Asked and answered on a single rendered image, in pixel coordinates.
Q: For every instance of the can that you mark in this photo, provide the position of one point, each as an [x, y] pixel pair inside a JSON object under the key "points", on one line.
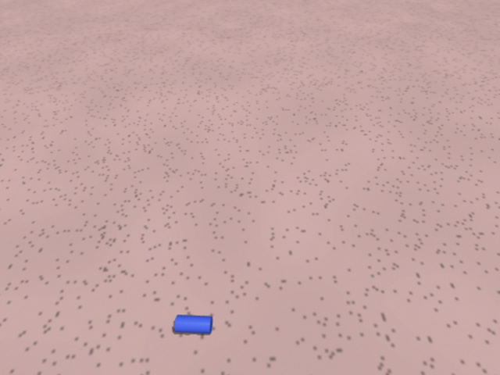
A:
{"points": [[193, 324]]}

